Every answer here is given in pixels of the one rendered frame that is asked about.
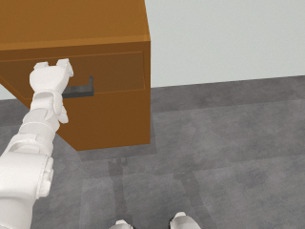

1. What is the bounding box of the cabinet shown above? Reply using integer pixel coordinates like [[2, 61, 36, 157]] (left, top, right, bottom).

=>
[[0, 0, 152, 152]]

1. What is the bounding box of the robot right shin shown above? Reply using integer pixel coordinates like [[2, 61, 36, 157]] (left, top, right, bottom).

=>
[[173, 212, 186, 219]]

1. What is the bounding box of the robot left upper arm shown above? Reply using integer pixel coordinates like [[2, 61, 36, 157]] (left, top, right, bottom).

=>
[[0, 151, 54, 229]]

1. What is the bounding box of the left robot hand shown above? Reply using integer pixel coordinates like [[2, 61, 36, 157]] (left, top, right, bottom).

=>
[[30, 58, 73, 124]]

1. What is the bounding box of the drawer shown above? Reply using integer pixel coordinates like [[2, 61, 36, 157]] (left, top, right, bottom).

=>
[[0, 51, 144, 99]]

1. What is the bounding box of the robot left forearm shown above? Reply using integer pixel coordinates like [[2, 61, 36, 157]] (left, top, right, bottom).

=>
[[0, 89, 63, 162]]

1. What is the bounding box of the right robot thigh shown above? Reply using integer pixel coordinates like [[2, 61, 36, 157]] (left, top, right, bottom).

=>
[[170, 216, 201, 229]]

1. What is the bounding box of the handle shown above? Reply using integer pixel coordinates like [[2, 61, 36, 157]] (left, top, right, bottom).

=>
[[61, 75, 94, 99]]

